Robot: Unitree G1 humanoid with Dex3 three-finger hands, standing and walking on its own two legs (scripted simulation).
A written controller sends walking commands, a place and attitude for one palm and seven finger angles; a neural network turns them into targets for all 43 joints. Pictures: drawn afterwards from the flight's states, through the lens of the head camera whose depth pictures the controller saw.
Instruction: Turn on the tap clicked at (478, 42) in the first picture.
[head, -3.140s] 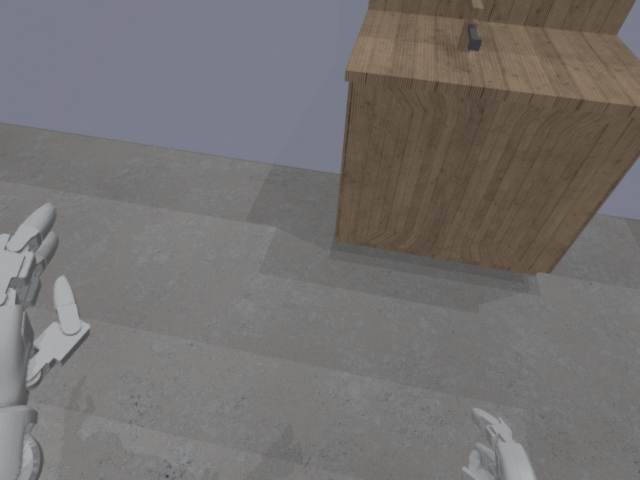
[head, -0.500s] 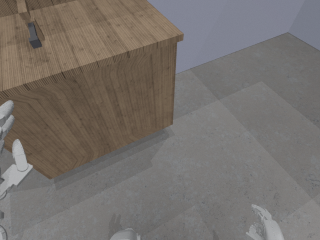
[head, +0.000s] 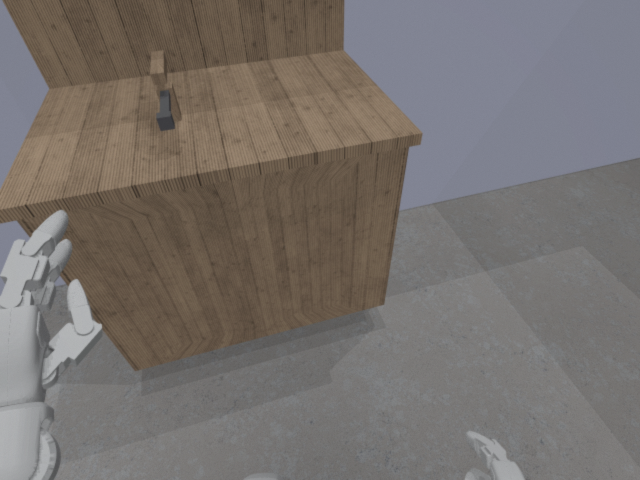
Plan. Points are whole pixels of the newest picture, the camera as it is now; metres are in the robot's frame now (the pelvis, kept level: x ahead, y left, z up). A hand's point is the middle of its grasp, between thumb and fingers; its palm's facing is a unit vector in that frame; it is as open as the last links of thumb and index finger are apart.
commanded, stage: take the last steps up to it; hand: left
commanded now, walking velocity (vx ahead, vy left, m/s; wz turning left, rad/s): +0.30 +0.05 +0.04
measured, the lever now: (165, 121) +0.72 +0.39 +0.10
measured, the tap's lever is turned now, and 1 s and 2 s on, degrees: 0 0 0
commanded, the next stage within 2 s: come to a stop and stand still in 1.50 s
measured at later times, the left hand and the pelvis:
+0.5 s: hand (111, 251) +0.28 +0.25 +0.19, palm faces +0.37 -0.82 -0.44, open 7.4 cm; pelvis +0.07 +0.02 +0.01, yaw -1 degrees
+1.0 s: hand (153, 197) +0.38 +0.24 +0.19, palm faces +0.44 -0.81 -0.39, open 7.4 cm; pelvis +0.17 +0.00 -0.01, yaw +0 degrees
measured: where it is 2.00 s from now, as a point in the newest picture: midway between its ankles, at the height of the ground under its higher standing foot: (339, 479)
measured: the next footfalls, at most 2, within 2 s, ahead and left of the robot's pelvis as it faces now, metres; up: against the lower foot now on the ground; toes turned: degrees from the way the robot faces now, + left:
left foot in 0.20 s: +0.09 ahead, +0.14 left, +0.00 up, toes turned +10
right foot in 0.58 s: +0.18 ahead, -0.10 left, +0.00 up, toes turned -10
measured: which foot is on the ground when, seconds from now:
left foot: up 0.00-0.18, down 0.20-0.58, up 0.60-0.96, down 0.98-1.00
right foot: down 0.00-0.22, up 0.24-0.56, down 0.58-1.00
